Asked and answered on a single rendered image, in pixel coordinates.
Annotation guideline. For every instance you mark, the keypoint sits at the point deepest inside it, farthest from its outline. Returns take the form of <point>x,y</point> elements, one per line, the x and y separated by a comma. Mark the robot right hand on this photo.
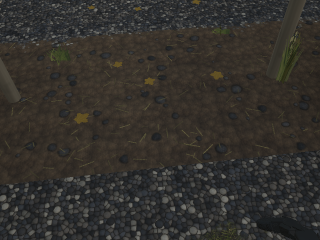
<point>288,227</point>

